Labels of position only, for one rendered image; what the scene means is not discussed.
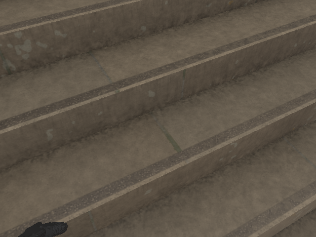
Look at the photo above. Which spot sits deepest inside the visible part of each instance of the left robot hand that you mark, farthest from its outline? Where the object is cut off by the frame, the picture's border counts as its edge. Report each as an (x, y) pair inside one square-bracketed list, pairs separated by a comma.
[(49, 229)]

